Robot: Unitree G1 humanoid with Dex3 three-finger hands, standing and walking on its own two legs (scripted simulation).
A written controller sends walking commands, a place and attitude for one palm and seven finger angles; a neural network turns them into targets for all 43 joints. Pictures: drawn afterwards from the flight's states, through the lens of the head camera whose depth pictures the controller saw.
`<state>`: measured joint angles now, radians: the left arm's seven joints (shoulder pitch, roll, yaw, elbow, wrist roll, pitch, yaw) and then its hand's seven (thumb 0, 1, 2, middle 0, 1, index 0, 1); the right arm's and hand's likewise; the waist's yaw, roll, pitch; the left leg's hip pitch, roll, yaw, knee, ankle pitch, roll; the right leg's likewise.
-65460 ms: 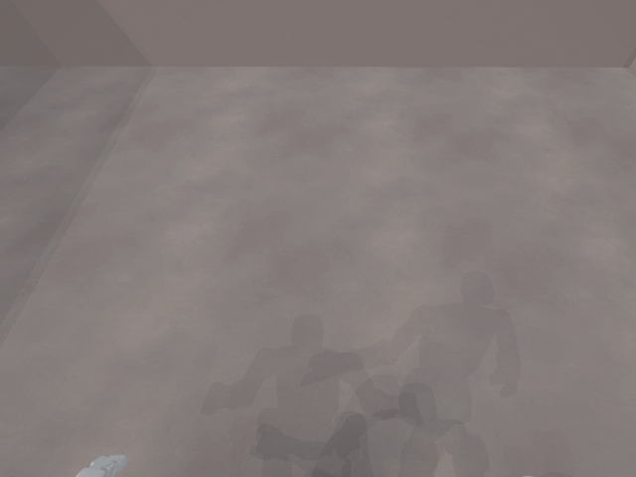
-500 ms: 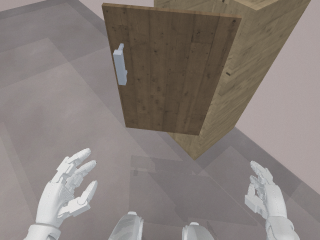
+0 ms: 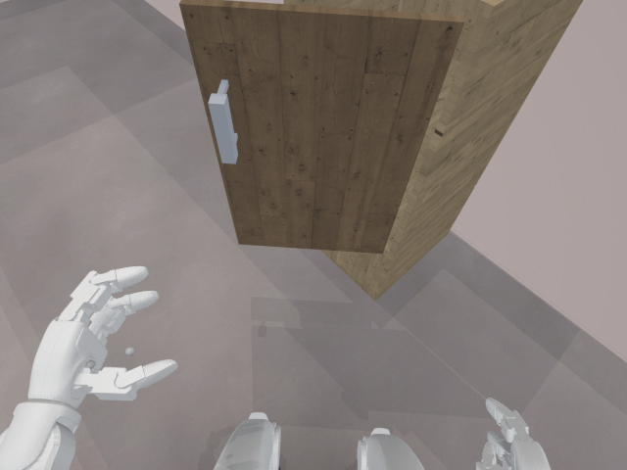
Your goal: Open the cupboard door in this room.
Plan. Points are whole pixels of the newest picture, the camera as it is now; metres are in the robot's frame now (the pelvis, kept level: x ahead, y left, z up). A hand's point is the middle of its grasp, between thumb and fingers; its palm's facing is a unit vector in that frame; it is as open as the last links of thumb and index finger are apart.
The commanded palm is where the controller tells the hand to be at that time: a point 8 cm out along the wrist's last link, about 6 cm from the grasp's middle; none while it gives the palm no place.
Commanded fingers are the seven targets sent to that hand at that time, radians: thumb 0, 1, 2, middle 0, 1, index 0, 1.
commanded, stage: raise the hand with hooked fingers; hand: left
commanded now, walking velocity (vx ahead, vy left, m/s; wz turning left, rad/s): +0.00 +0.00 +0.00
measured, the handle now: (226, 122) +0.62 +0.18 +0.05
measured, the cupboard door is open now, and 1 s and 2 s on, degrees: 44 44 44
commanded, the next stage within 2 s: move the hooked fingers beside the handle in 1.18 s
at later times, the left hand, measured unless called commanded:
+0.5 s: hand (94, 316) +0.28 +0.26 +0.05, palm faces +0.00 -1.00 -0.06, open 13.9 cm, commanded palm +0.26 +0.31 +0.06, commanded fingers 0.00 -0.50 0.30 -0.30 -1.20 -0.30 -1.20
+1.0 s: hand (94, 295) +0.30 +0.27 +0.06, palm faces -0.01 -1.00 -0.05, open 14.0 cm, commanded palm +0.28 +0.32 +0.06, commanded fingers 0.00 -0.50 0.30 -0.30 -1.20 -0.30 -1.20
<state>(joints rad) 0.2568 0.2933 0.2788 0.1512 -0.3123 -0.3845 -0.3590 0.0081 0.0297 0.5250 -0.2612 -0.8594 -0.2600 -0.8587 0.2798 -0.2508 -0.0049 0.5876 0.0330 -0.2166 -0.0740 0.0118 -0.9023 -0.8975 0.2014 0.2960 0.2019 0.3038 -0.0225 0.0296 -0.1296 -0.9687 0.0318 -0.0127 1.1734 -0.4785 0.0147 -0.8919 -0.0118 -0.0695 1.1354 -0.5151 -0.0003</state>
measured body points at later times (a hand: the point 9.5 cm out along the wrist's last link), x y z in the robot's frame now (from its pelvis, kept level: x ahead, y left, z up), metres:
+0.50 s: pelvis +0.01 +0.00 +0.01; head +0.09 +0.02 +0.45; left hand +0.27 +0.32 +0.06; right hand +0.20 -0.23 -0.07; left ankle +0.05 +0.11 -0.65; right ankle +0.02 -0.12 -0.65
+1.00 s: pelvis +0.01 +0.00 +0.01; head +0.10 +0.02 +0.45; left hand +0.29 +0.33 +0.06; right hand +0.16 -0.26 -0.07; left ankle +0.05 +0.11 -0.65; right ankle +0.02 -0.12 -0.65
